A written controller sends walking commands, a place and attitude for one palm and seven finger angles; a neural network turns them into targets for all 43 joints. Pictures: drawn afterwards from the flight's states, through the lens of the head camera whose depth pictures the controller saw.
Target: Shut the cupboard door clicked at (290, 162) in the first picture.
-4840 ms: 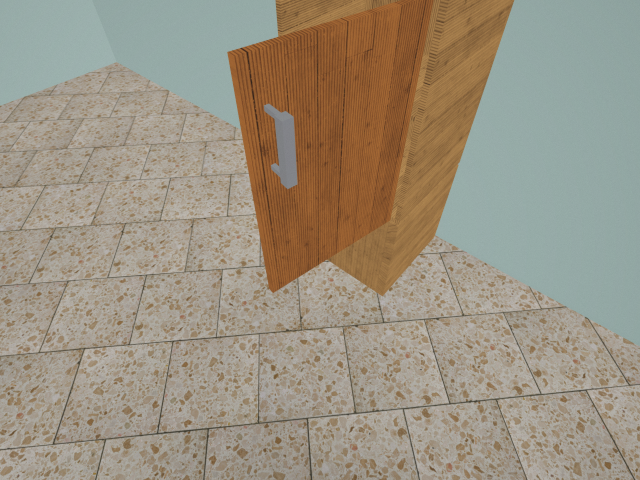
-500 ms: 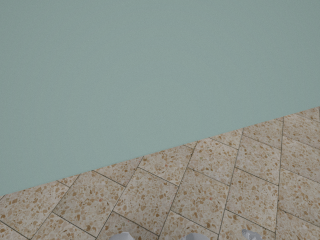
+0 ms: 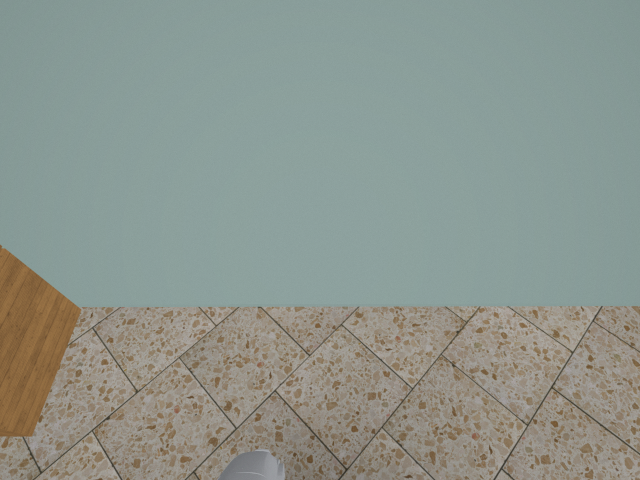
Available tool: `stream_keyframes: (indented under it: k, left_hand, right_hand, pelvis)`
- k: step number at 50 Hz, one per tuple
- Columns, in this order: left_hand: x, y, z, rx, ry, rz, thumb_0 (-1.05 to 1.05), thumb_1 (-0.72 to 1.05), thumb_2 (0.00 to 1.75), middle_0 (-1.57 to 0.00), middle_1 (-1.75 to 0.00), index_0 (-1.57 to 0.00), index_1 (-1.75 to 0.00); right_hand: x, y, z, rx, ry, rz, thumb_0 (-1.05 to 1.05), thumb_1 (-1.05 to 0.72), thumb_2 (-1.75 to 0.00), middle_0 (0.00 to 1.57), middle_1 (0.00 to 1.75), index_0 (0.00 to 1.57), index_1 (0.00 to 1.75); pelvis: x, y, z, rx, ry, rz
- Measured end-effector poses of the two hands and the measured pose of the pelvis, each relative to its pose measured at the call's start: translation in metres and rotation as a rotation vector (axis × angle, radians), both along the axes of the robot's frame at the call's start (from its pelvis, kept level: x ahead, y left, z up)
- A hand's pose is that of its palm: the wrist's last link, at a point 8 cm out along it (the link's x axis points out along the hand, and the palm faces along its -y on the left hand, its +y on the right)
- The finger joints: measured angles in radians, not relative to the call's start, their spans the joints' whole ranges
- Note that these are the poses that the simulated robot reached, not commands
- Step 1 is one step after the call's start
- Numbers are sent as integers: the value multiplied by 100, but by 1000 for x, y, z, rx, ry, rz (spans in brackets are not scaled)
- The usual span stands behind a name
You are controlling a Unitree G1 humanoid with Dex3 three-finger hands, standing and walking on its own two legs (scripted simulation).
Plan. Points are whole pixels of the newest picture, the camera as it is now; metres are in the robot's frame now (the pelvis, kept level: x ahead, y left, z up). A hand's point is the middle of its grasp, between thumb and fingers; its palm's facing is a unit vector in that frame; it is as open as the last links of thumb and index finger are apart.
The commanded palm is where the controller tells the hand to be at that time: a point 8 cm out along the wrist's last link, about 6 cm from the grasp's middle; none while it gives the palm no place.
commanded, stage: turn to face it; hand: left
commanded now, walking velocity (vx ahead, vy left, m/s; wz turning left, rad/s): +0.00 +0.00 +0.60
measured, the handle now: out of the picture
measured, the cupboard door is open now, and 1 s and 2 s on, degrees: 78 78 78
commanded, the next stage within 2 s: none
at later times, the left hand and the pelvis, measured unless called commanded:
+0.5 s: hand out of the picture +0.06 +0.21 -0.16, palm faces +0.28 -0.91 -0.31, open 7.4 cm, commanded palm none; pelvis +0.02 -0.03 -0.01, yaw +17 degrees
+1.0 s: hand out of the picture -0.05 +0.20 -0.18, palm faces +0.60 -0.76 -0.24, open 7.4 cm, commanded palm none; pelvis +0.02 -0.01 +0.00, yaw +36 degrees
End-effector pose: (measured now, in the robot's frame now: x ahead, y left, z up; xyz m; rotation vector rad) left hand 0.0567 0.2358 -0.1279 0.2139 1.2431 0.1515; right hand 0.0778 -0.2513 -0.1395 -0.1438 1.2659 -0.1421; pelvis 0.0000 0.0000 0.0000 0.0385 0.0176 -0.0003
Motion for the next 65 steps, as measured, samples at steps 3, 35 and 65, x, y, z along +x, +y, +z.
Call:
stream_keyframes:
  k: [3,35,65]
  left_hand:
    - [-16,7,-10,-21,10,62,1,91,90,-20,-30,-20,-30]
    - [-69,-31,3,8,-26,424,1,91,90,-20,-30,-20,-30]
    - [-114,-33,9,97,-95,756,0,91,90,-20,-30,-20,-29]
  right_hand:
    - [24,11,2,-14,-17,70,1,-91,-90,19,29,20,30]
    - [117,11,-1,-13,16,419,1,-91,-90,19,29,20,30]
    - [197,65,-13,-27,7,758,1,-91,-90,20,30,20,30]
  pelvis:
    - [1,4,-4,-7,1,47]
    - [23,-37,1,-6,-2,444]
    - [49,-45,-9,-21,-17,799]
